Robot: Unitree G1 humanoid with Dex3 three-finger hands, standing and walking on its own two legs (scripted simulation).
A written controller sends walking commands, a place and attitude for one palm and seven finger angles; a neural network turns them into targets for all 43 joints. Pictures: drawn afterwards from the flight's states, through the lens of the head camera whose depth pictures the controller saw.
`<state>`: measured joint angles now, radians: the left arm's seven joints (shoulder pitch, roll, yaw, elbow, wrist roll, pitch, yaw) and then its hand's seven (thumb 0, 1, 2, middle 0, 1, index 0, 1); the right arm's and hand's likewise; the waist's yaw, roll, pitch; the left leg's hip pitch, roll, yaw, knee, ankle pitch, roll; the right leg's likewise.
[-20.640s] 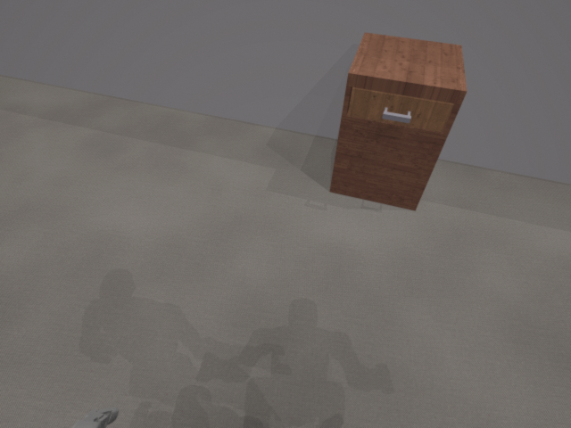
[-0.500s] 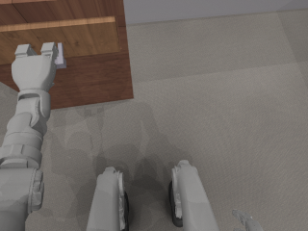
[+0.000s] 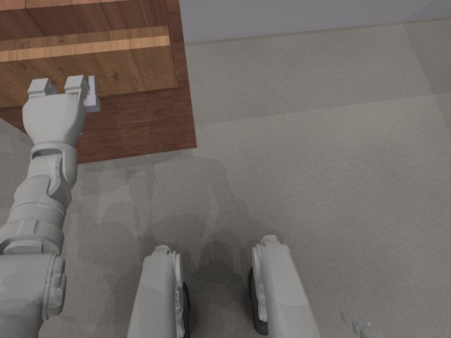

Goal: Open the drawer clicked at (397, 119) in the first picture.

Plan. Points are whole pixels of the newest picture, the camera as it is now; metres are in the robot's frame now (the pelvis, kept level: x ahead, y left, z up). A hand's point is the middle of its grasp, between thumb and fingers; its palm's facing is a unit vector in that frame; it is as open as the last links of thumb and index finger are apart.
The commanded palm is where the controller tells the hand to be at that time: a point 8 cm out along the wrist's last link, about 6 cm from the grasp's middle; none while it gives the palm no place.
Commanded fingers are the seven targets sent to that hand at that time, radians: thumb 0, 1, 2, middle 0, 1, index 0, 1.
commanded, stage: pull the drawer open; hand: left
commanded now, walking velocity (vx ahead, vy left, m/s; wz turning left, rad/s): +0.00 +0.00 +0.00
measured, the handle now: (66, 95) +0.53 +0.27 -0.04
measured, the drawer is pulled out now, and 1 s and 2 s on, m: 0.04 0.07 0.09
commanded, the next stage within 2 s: none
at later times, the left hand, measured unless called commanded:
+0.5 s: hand (73, 137) +0.46 +0.26 -0.06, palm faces -0.02 -0.03 -1.00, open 5.6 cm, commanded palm +0.43 +0.25 -0.02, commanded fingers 0.00 0.90 0.90 -0.40 -1.35 -0.40 -1.35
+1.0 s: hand (74, 145) +0.45 +0.26 -0.06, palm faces -0.02 -0.04 -1.00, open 5.6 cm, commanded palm +0.41 +0.25 -0.02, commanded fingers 0.00 0.90 0.90 -0.40 -1.35 -0.40 -1.35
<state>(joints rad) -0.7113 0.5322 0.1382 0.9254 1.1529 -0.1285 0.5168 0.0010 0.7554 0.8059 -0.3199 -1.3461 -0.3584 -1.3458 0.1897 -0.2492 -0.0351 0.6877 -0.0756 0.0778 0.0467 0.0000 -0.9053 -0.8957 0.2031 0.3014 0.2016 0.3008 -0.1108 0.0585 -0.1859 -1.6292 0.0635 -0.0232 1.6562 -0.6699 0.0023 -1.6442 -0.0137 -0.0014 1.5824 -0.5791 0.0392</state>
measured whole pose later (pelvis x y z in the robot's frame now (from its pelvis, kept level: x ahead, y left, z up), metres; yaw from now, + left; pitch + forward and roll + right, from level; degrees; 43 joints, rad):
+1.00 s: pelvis +0.00 +0.00 +0.01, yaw +1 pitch +36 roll -2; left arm -0.59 0.47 0.13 0.85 1.15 -0.13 0.56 0.00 0.75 0.80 -0.32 -1.35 -0.37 -1.35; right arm 0.16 -0.25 -0.05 0.69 -0.08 0.07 0.05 0.00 -0.91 -0.90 0.20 0.30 0.20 0.30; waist -0.08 0.05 -0.20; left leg -1.58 0.06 -0.01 1.63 -0.67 0.00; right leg -1.61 -0.02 0.01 1.57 -0.59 0.03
